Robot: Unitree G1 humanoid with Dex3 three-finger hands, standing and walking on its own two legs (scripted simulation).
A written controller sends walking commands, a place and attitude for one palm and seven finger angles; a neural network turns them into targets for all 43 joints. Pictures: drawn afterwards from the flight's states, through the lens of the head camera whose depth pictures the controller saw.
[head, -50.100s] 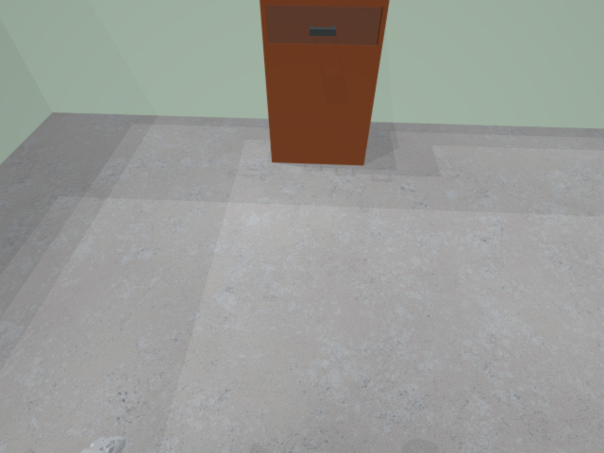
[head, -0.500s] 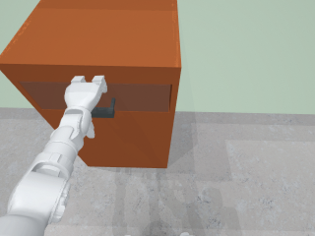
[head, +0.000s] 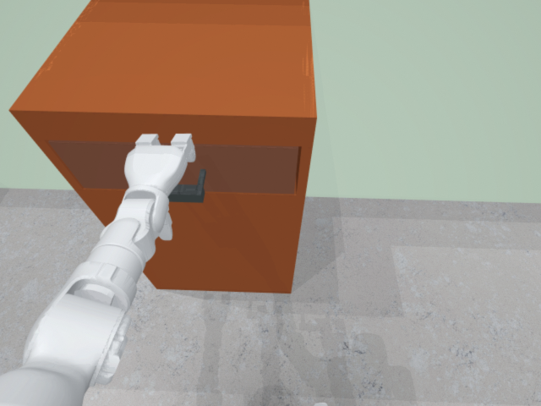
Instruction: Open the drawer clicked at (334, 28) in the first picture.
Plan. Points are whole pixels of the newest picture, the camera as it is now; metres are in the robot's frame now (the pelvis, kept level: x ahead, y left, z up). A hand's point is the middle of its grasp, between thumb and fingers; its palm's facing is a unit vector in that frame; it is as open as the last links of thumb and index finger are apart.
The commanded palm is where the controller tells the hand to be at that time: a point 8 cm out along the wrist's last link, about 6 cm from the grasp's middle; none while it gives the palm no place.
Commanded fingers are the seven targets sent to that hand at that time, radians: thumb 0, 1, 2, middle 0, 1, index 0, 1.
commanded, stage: lower the fingers behind the handle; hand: left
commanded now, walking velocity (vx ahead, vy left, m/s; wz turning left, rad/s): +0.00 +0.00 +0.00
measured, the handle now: (177, 183) +0.52 +0.17 -0.03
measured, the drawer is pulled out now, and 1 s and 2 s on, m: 0.00 0.00 0.00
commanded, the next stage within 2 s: lift the fingers back up to retry in 1.54 s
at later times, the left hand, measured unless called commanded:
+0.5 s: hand (170, 200) +0.46 +0.17 -0.01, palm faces -0.06 -0.02 -1.00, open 13.8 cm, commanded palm +0.45 +0.17 +0.04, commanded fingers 0.00 -0.50 0.30 -0.30 -1.20 -0.30 -1.20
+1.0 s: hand (174, 204) +0.47 +0.17 -0.03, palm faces -0.05 -0.01 -1.00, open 13.8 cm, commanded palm +0.45 +0.17 +0.01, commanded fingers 0.00 -0.50 0.30 -0.30 -1.20 -0.30 -1.20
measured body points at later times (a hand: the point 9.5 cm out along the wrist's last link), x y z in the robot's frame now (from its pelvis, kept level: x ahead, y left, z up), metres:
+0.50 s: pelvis +0.00 -0.01 -0.01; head +0.09 -0.01 +0.43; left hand +0.46 +0.17 +0.04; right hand +0.02 -0.28 -0.15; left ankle -0.01 +0.10 -0.71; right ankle -0.01 -0.12 -0.71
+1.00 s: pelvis -0.01 +0.00 -0.03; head +0.10 +0.00 +0.41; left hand +0.46 +0.17 +0.02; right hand +0.02 -0.27 -0.16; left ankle -0.01 +0.10 -0.71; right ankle -0.01 -0.12 -0.71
